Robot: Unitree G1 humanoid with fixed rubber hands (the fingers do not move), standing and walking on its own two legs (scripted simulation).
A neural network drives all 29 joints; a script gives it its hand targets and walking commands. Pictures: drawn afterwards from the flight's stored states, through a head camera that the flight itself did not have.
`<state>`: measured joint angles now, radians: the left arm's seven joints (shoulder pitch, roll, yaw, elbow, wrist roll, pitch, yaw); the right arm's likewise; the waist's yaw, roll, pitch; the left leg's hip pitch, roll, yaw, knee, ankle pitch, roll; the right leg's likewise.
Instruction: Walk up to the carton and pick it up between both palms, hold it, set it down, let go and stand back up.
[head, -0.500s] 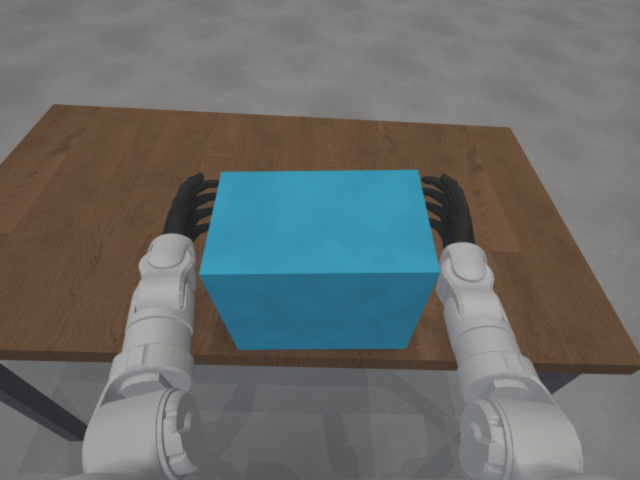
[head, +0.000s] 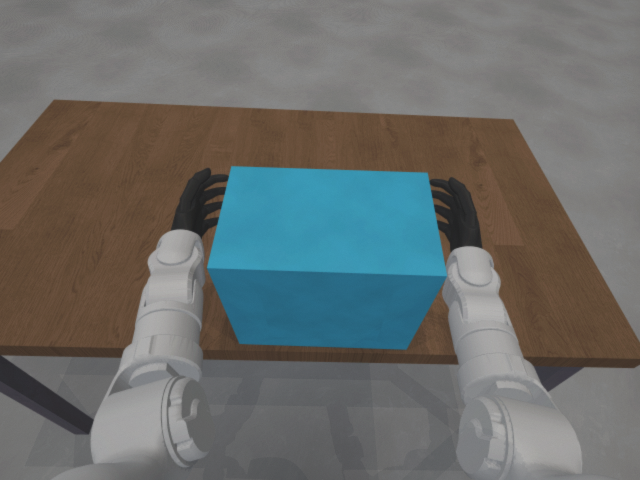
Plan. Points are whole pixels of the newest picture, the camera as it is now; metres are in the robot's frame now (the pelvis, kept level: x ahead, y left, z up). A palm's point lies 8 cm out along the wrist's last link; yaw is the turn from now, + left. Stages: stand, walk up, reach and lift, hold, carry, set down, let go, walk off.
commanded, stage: set down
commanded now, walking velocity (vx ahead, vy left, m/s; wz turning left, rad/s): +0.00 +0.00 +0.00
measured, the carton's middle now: (325, 265) +0.39 +0.01 +0.02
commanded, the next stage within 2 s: none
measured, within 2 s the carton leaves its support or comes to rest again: rests again in 0.30 s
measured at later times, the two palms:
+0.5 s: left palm (196, 229) +0.39 +0.19 +0.08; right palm (463, 244) +0.39 -0.17 +0.08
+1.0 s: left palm (199, 230) +0.40 +0.19 +0.07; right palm (460, 244) +0.39 -0.17 +0.08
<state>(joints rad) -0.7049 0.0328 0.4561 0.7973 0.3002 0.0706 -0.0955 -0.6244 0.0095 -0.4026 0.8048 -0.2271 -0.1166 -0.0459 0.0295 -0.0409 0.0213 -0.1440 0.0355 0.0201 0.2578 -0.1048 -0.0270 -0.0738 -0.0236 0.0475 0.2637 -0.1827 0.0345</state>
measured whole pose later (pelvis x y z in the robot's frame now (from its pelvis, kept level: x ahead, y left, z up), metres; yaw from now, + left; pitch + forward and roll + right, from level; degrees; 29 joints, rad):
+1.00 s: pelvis +0.02 +0.00 +0.00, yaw -1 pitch +0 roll +0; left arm -0.65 -0.01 0.51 0.73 0.32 -0.05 -0.12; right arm -0.57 0.02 -0.36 0.78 -0.19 -0.19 -0.06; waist 0.04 -0.05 0.05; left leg -0.15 0.05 0.04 0.29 -0.15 -0.03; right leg -0.08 -0.01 0.07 0.28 -0.21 0.03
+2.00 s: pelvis -0.03 +0.00 -0.01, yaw +1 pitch +6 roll -1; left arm -0.59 0.36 -0.05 1.04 -0.29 -0.22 -0.04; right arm -0.58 -0.31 0.18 1.05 0.46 -0.22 -0.04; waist 0.02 -0.02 -0.12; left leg -0.42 0.05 -0.02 0.46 -0.14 -0.03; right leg -0.32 0.00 0.01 0.43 -0.21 0.03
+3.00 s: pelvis +0.01 +0.00 +0.00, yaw -1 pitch -4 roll +0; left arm 0.41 0.33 0.06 -0.10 -0.24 0.06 -0.03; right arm 0.45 -0.19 -0.01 -0.14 0.21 0.02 -0.06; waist 0.09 0.00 0.05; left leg -0.06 0.05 0.04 0.29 -0.16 -0.03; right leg 0.03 -0.02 0.07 0.25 -0.20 0.02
